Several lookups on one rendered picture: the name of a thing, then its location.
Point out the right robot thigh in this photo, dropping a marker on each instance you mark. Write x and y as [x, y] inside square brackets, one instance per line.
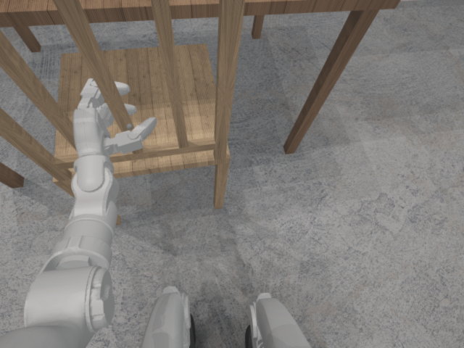
[272, 322]

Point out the table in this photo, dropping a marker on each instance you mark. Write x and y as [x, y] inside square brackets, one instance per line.
[20, 14]

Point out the left robot forearm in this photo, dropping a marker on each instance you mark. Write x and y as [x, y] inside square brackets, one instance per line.
[90, 229]

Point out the robot left hand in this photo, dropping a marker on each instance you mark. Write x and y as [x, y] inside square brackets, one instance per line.
[93, 116]

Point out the right robot shin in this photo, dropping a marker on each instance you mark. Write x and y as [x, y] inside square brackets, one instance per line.
[259, 344]

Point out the chair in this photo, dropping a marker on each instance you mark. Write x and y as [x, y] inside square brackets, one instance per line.
[174, 84]

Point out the left robot upper arm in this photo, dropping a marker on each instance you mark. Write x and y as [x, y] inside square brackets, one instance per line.
[65, 309]

